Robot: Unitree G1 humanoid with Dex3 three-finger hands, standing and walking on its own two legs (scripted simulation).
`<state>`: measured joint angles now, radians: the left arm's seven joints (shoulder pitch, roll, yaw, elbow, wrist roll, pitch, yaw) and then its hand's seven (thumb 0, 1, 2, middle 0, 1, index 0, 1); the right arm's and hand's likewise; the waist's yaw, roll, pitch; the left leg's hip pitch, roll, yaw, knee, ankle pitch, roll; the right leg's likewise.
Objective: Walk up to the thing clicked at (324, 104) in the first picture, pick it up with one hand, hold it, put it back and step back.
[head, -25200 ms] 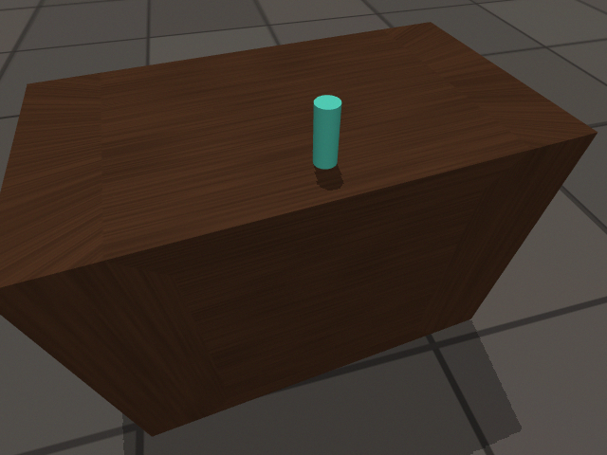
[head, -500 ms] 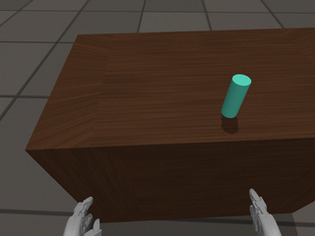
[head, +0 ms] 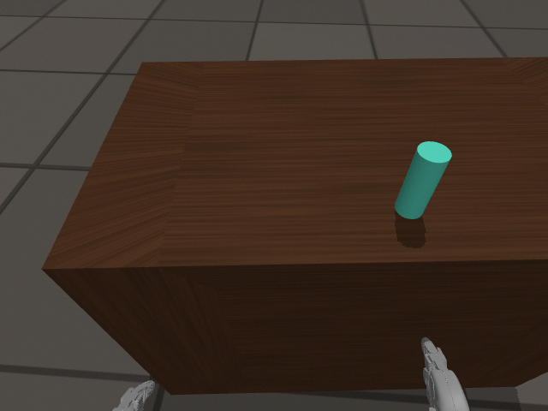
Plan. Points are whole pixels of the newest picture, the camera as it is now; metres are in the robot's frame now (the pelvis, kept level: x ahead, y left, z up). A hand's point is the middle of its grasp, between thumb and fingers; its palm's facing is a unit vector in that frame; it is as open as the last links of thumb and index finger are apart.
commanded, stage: home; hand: right
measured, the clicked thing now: (420, 182) +0.44 -0.21 +0.09
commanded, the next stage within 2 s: stand in 1.78 s
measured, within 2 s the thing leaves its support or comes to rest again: neither
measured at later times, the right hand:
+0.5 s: hand out of the picture +0.03 -0.28 -0.14, palm faces -0.07 +0.92 -0.38, open 17.5 cm
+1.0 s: hand out of the picture +0.03 -0.27 -0.14, palm faces -0.09 +0.93 -0.36, open 17.5 cm
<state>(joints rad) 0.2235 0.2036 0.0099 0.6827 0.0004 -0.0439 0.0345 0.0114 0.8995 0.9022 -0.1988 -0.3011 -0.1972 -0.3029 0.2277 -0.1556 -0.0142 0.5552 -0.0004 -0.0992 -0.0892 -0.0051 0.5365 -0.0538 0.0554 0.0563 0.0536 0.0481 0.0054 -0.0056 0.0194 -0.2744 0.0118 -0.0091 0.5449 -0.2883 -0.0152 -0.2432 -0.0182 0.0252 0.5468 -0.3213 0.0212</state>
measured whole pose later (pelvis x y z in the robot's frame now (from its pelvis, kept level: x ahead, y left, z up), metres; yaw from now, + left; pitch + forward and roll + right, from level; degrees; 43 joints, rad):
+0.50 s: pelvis -0.04 -0.01 +0.01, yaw +1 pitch -4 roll +0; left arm 0.19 0.38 0.00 1.03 0.03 0.01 -0.02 0.01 0.90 0.90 -0.20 -0.30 -0.20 -0.30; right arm 0.21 -0.39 0.02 1.02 -0.02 -0.01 0.01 0.00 0.55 -0.05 0.06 0.05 0.05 0.05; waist 0.00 -0.01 0.04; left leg -0.19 0.03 -0.03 0.43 -0.19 -0.03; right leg -0.15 0.00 0.00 0.44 -0.22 0.00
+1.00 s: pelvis -0.03 -0.01 +0.01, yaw +1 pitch -3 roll +0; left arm 0.15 0.36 0.00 1.11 0.01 0.00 -0.02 0.01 0.90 0.90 -0.20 -0.30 -0.20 -0.30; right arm 0.17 -0.37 0.03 1.09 -0.01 -0.01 0.00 0.00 0.54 -0.05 0.06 0.06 0.06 0.05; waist 0.01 -0.01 0.06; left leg -0.18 0.03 -0.04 0.39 -0.17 -0.04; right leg -0.13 0.00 -0.01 0.38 -0.20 0.00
